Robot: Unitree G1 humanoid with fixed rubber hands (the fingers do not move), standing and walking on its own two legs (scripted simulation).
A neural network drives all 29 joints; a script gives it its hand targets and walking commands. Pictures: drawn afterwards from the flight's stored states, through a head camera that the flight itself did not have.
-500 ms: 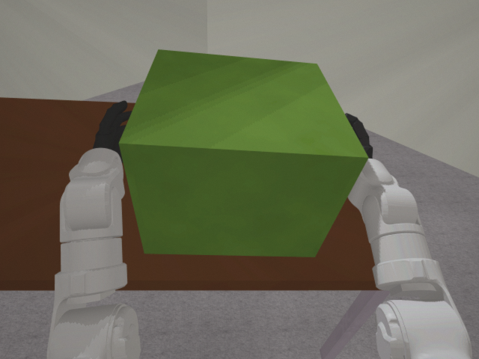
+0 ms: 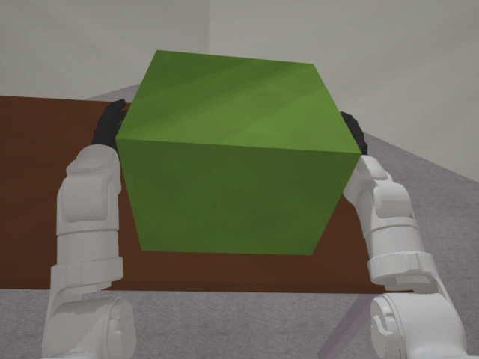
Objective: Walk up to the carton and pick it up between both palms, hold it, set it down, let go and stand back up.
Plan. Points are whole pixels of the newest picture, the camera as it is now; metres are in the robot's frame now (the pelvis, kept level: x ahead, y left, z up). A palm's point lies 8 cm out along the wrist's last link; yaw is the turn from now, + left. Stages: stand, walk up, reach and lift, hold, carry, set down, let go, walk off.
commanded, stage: hold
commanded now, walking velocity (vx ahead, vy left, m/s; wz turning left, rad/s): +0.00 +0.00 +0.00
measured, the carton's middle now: (233, 151) +0.42 +0.00 +0.17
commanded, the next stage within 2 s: none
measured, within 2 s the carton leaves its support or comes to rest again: neither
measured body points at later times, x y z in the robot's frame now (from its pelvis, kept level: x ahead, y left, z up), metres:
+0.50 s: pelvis +0.00 +0.00 +0.00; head -0.05 +0.03 +0.45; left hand +0.37 +0.20 +0.21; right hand +0.37 -0.19 +0.20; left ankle +0.03 +0.11 -0.75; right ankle +0.00 -0.10 -0.75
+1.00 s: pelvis +0.00 +0.01 +0.00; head -0.05 +0.03 +0.45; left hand +0.38 +0.20 +0.21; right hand +0.38 -0.19 +0.20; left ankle +0.03 +0.11 -0.75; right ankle +0.00 -0.10 -0.75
